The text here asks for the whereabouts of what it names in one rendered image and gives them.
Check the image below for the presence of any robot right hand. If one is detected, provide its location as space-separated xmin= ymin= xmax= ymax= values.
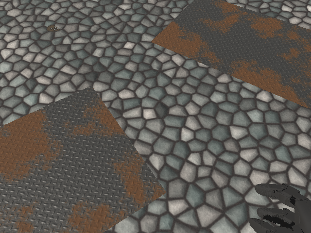
xmin=249 ymin=183 xmax=311 ymax=233

